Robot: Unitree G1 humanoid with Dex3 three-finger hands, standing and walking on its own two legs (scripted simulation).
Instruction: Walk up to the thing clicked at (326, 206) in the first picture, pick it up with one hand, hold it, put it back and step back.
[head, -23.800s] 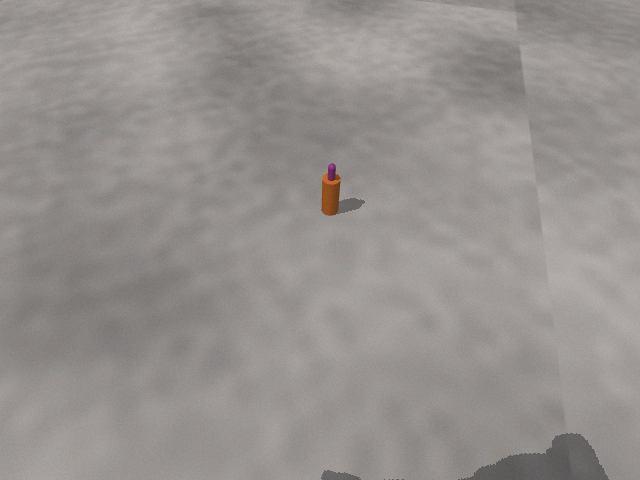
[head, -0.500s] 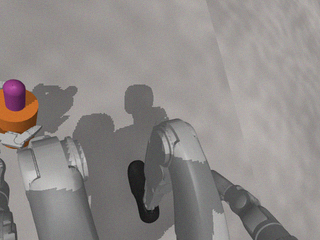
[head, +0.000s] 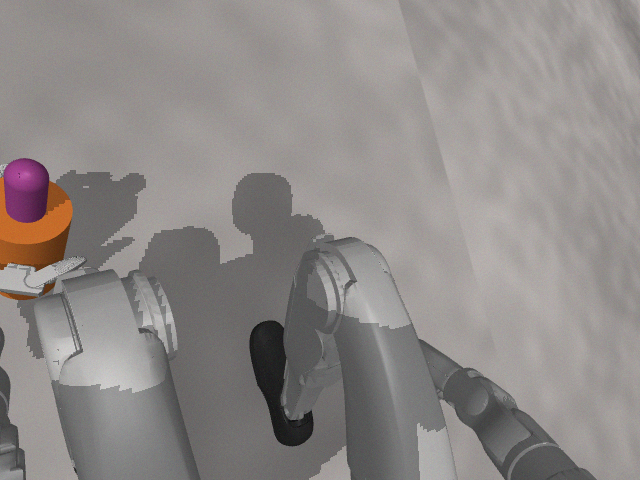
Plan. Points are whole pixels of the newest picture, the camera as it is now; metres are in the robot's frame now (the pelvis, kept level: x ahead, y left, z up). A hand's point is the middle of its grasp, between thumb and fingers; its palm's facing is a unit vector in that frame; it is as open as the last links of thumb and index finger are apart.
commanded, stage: open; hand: left
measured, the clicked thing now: (26, 231) +0.39 +0.23 -0.15
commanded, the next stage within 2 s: withdraw in 0.16 s
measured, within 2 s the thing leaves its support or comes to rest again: rests again in 0.74 s
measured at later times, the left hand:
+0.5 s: hand out of the picture +0.40 +0.25 -0.13, palm faces +0.18 -0.98 -0.06, open 14.6 cm
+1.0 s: hand out of the picture +0.37 +0.37 +0.00, palm faces +0.26 -0.88 -0.40, open 17.3 cm
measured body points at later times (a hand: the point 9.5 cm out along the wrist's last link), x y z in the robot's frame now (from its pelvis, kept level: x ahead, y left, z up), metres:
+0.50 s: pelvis +0.00 +0.00 +0.00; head +0.21 +0.17 +0.36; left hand +0.38 +0.30 -0.12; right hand +0.19 -0.24 -0.04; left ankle +0.08 +0.13 -0.25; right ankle +0.14 -0.13 -0.25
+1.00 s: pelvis +0.01 -0.01 +0.07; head +0.20 +0.09 +0.47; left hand +0.35 +0.42 +0.03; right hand +0.19 -0.24 -0.04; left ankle +0.08 +0.13 -0.25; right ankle +0.14 -0.13 -0.25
